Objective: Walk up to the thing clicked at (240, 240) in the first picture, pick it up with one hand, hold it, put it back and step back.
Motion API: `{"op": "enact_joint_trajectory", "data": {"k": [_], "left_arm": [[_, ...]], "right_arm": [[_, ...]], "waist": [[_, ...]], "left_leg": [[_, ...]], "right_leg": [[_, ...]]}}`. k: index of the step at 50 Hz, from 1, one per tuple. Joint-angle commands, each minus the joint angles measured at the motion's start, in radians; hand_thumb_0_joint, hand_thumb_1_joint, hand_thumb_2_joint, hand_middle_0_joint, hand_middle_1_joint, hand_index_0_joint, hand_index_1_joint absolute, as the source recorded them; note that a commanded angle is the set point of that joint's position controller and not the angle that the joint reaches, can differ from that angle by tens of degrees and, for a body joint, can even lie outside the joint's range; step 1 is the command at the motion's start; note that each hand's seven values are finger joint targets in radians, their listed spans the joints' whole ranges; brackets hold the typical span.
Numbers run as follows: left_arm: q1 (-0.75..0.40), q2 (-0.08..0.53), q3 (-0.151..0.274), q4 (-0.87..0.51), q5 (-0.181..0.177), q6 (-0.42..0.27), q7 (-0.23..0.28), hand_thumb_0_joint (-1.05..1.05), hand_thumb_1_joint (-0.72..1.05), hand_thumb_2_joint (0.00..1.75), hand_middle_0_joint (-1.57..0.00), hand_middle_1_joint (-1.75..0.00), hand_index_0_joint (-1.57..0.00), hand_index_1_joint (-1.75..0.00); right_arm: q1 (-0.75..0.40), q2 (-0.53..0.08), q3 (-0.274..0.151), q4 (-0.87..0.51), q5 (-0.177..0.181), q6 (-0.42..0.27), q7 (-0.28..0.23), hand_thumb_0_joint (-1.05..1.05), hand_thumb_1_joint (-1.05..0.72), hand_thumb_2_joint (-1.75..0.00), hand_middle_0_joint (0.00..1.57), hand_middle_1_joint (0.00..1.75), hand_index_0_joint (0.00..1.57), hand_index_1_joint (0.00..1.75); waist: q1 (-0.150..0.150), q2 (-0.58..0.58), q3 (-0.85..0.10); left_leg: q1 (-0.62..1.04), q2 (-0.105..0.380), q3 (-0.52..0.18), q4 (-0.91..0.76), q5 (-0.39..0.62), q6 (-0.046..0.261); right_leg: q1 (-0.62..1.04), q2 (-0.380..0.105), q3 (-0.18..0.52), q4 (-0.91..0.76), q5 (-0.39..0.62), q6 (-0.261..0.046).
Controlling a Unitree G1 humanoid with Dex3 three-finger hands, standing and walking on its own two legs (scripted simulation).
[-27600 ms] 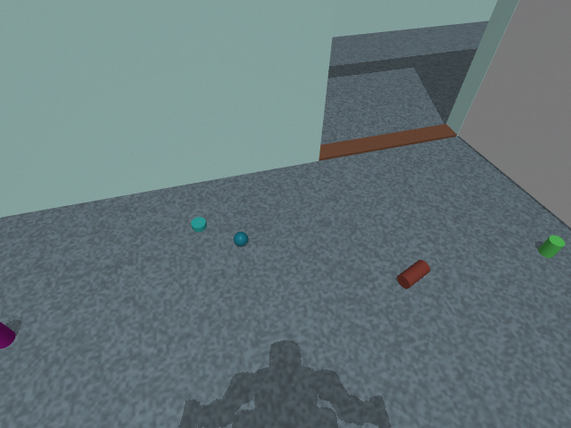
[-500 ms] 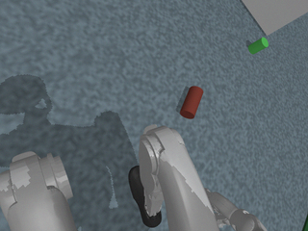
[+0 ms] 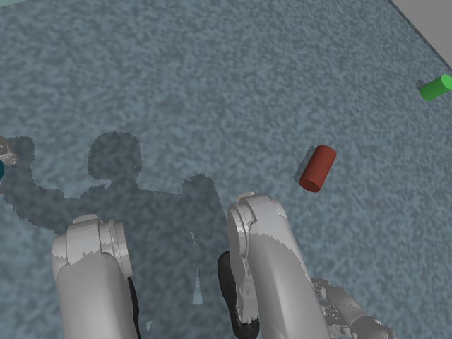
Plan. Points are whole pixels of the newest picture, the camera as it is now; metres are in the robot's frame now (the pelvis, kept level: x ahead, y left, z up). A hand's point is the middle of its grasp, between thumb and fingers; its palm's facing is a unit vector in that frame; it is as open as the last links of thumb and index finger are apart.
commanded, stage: settle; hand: left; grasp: from above
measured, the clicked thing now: out of the picture +0.42 +0.37 -0.18
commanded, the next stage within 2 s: lift in 0.12 s
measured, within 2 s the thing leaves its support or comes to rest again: neither
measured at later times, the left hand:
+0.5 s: hand out of the picture +0.39 +0.36 -0.10, palm faces -0.46 -0.12 -0.88, open 6.9 cm
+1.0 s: hand out of the picture +0.33 +0.34 +0.07, palm faces -0.41 -0.14 -0.90, open 7.0 cm
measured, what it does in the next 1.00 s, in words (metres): rises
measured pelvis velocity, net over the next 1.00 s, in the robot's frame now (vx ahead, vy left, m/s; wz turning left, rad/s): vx -0.01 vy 0.00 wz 0.11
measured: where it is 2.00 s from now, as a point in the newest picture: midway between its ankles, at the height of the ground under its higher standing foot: (186, 324)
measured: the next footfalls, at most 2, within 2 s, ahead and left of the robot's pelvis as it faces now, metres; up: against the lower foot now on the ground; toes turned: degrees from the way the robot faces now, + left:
none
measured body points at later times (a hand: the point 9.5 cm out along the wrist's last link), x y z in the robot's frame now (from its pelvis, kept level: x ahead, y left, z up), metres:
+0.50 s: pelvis -0.01 +0.00 +0.04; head +0.20 +0.08 +0.43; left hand +0.41 +0.36 -0.05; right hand +0.09 -0.27 -0.08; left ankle +0.08 +0.14 -0.28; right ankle +0.10 -0.13 -0.28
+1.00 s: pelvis -0.01 +0.00 +0.16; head +0.16 +0.06 +0.57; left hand +0.35 +0.35 +0.12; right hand +0.17 -0.24 +0.04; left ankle +0.08 +0.14 -0.28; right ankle +0.10 -0.13 -0.28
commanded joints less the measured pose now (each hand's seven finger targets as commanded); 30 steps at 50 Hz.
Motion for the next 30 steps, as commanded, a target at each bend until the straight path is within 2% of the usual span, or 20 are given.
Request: {"op": "enact_joint_trajectory", "data": {"k": [1, 3, 4, 6, 8, 11, 12, 13, 14, 15, 17, 18, 19, 20, 24, 26, 27, 28, 30], "left_arm": [[-0.299, 0.298, 0.043, -0.181, -0.014, -0.007, 0.030, 0.00, 0.73, 0.50, -1.05, -0.56, -1.09, -0.52], [-0.305, 0.286, 0.032, -0.179, -0.014, -0.005, 0.025, 0.00, 0.74, 0.48, -1.05, -0.57, -1.10, -0.52], [-0.300, 0.297, 0.047, -0.195, -0.018, -0.005, 0.026, 0.00, 0.74, 0.49, -1.06, -0.56, -1.10, -0.52], [-0.294, 0.290, 0.040, -0.197, -0.013, -0.002, 0.021, 0.00, 0.75, 0.52, -1.07, -0.56, -1.11, -0.53], [-0.310, 0.284, 0.037, -0.220, -0.014, 0.004, 0.017, 0.00, 0.78, 0.53, -1.09, -0.57, -1.13, -0.53], [-0.309, 0.268, 0.022, -0.203, -0.016, 0.013, 0.004, 0.00, 0.75, 0.54, -1.08, -0.58, -1.11, -0.54], [-0.311, 0.283, 0.036, -0.220, -0.015, 0.015, 0.003, 0.00, 0.82, 0.47, -1.15, -0.58, -1.19, -0.53], [-0.298, 0.282, 0.040, -0.225, -0.023, 0.019, -0.001, 0.00, 0.79, 0.54, -1.12, -0.56, -1.15, -0.53], [-0.281, 0.280, 0.048, -0.229, -0.027, 0.024, -0.004, 0.00, 0.76, 0.54, -1.10, -0.57, -1.13, -0.54], [-0.266, 0.267, 0.040, -0.229, -0.033, 0.032, -0.013, 0.00, 0.75, 0.52, -1.08, -0.58, -1.12, -0.54], [-0.268, 0.272, 0.050, -0.259, -0.048, 0.046, -0.031, 0.00, 0.73, 0.53, -1.08, -0.56, -1.11, -0.53], [-0.271, 0.274, 0.043, -0.268, -0.051, 0.053, -0.045, 0.00, 0.72, 0.51, -1.06, -0.57, -1.10, -0.53], [-0.261, 0.271, 0.049, -0.292, -0.056, 0.058, -0.059, 0.00, 0.69, 0.52, -1.04, -0.57, -1.08, -0.53], [-0.248, 0.278, 0.054, -0.307, -0.060, 0.064, -0.072, 0.00, 0.69, 0.53, -1.04, -0.58, -1.08, -0.54], [-0.207, 0.238, 0.039, -0.388, -0.077, 0.064, -0.120, 0.00, 0.67, 0.56, -1.05, -0.58, -1.08, -0.55], [-0.189, 0.246, 0.052, -0.456, -0.087, 0.061, -0.136, 0.00, 0.66, 0.57, -1.02, -0.60, -1.06, -0.57], [-0.182, 0.236, 0.051, -0.472, -0.092, 0.063, -0.142, 0.00, 0.65, 0.56, -1.01, -0.62, -1.05, -0.58], [-0.168, 0.211, 0.030, -0.478, -0.098, 0.063, -0.153, 0.00, 0.65, 0.58, -1.01, -0.63, -1.05, -0.59], [-0.141, 0.208, 0.037, -0.517, -0.112, 0.066, -0.165, 0.00, 0.61, 0.58, -0.97, -0.64, -1.01, -0.60]], "right_arm": [[0.168, -0.244, -0.094, -0.032, 0.014, 0.014, -0.033, 0.00, -0.90, -0.90, 0.20, 0.30, 0.20, 0.30], [0.174, -0.235, -0.093, -0.032, 0.014, 0.022, -0.042, 0.00, -0.90, -0.90, 0.20, 0.30, 0.20, 0.30], [0.180, -0.241, -0.099, -0.026, 0.016, 0.024, -0.047, 0.00, -0.90, -0.90, 0.20, 0.30, 0.20, 0.30], [0.188, -0.234, -0.101, -0.027, 0.017, 0.027, -0.054, 0.00, -0.90, -0.90, 0.20, 0.30, 0.20, 0.30], [0.197, -0.236, -0.111, -0.029, 0.021, 0.031, -0.061, 0.00, -0.90, -0.90, 0.20, 0.30, 0.20, 0.30], [0.207, -0.231, -0.115, -0.023, 0.026, 0.039, -0.071, 0.00, -0.90, -0.90, 0.20, 0.30, 0.20, 0.30], [0.215, -0.228, -0.116, -0.028, 0.027, 0.042, -0.072, 0.00, -0.94, -0.91, 0.20, 0.30, 0.20, 0.30], [0.212, -0.230, -0.122, -0.030, 0.030, 0.043, -0.076, 0.00, -0.92, -0.90, 0.20, 0.30, 0.20, 0.30], [0.213, -0.226, -0.126, -0.030, 0.032, 0.045, -0.078, 0.00, -0.92, -0.90, 0.20, 0.30, 0.20, 0.30], [0.220, -0.223, -0.130, -0.030, 0.036, 0.046, -0.079, 0.00, -0.92, -0.90, 0.20, 0.30, 0.20, 0.30], [0.228, -0.224, -0.142, -0.029, 0.044, 0.051, -0.083, 0.00, -0.92, -0.90, 0.20, 0.30, 0.20, 0.30], [0.235, -0.220, -0.145, -0.031, 0.050, 0.053, -0.085, 0.00, -0.92, -0.91, 0.20, 0.30, 0.20, 0.30], [0.238, -0.217, -0.152, -0.036, 0.056, 0.057, -0.088, 0.00, -0.92, -0.90, 0.20, 0.30, 0.20, 0.30], [0.237, -0.217, -0.158, -0.040, 0.061, 0.060, -0.090, 0.00, -0.92, -0.91, 0.20, 0.30, 0.20, 0.30], [0.236, -0.204, -0.178, -0.050, 0.078, 0.072, -0.103, 0.00, -0.92, -0.90, 0.20, 0.30, 0.20, 0.30], [0.240, -0.199, -0.185, -0.059, 0.085, 0.077, -0.109, 0.00, -0.92, -0.90, 0.20, 0.30, 0.20, 0.30], [0.244, -0.195, -0.189, -0.060, 0.088, 0.080, -0.112, 0.00, -0.92, -0.90, 0.20, 0.30, 0.20, 0.30], [0.244, -0.192, -0.191, -0.062, 0.093, 0.082, -0.116, 0.00, -0.92, -0.90, 0.20, 0.30, 0.20, 0.30], [0.246, -0.192, -0.198, -0.073, 0.100, 0.085, -0.121, 0.00, -0.92, -0.90, 0.20, 0.30, 0.20, 0.30]], "waist": [[-0.012, 0.303, -0.644], [-0.018, 0.296, -0.637], [-0.001, 0.300, -0.655], [0.001, 0.320, -0.672], [-0.002, 0.321, -0.682], [-0.007, 0.308, -0.666], [0.000, 0.303, -0.690], [0.010, 0.296, -0.706], [0.022, 0.315, -0.714], [0.026, 0.319, -0.712], [0.033, 0.326, -0.730], [0.026, 0.314, -0.736], [0.041, 0.314, -0.760], [0.046, 0.311, -0.765], [0.052, 0.293, -0.746], [0.068, 0.291, -0.780], [0.066, 0.277, -0.791], [0.061, 0.271, -0.777], [0.066, 0.262, -0.772]], "left_leg": [[0.514, -0.014, 0.119, -0.264, 0.083, 0.035], [0.503, -0.014, 0.130, -0.263, 0.083, 0.038], [0.519, -0.017, 0.134, -0.269, 0.088, 0.037], [0.547, -0.016, 0.140, -0.277, 0.110, 0.035], [0.567, -0.016, 0.137, -0.291, 0.110, 0.034], [0.554, -0.017, 0.141, -0.303, 0.093, 0.036], [0.558, -0.019, 0.142, -0.304, 0.101, 0.038], [0.573, -0.019, 0.140, -0.312, 0.100, 0.038], [0.585, -0.023, 0.147, -0.325, 0.100, 0.036], [0.600, -0.022, 0.148, -0.339, 0.107, 0.035], [0.615, -0.024, 0.149, -0.359, 0.107, 0.036], [0.622, -0.025, 0.150, -0.366, 0.115, 0.039], [0.635, -0.026, 0.155, -0.376, 0.121, 0.039], [0.647, -0.027, 0.154, -0.385, 0.118, 0.041], [0.652, -0.028, 0.153, -0.431, 0.084, 0.042], [0.681, -0.030, 0.159, -0.444, 0.107, 0.043], [0.698, -0.029, 0.156, -0.453, 0.117, 0.044], [0.709, -0.028, 0.156, -0.467, 0.126, 0.043], [0.724, -0.026, 0.147, -0.496, 0.113, 0.044]], "right_leg": [[0.243, 0.024, -0.084, -0.260, 0.157, -0.088], [0.261, 0.026, -0.068, -0.277, 0.152, -0.088], [0.260, 0.020, -0.071, -0.278, 0.161, -0.086], [0.267, 0.018, -0.070, -0.280, 0.183, -0.087], [0.255, 0.014, -0.075, -0.283, 0.188, -0.086], [0.259, 0.013, -0.067, -0.301, 0.170, -0.088], [0.277, 0.015, -0.063, -0.306, 0.174, -0.089], [0.272, 0.013, -0.063, -0.308, 0.171, -0.090], [0.275, 0.010, -0.063, -0.310, 0.171, -0.090], [0.282, 0.008, -0.061, -0.317, 0.180, -0.090], [0.285, 0.004, -0.059, -0.325, 0.182, -0.090], [0.304, 0.005, -0.055, -0.337, 0.192, -0.090], [0.315, 0.004, -0.051, -0.346, 0.194, -0.091], [0.320, 0.002, -0.046, -0.354, 0.191, -0.090], [0.333, -0.002, -0.037, -0.390, 0.154, -0.092], [0.371, -0.003, -0.029, -0.414, 0.167, -0.092], [0.379, -0.004, -0.028, -0.422, 0.177, -0.091], [0.386, -0.003, -0.027, -0.435, 0.185, -0.090], [0.389, -0.005, -0.025, -0.455, 0.171, -0.091]]}}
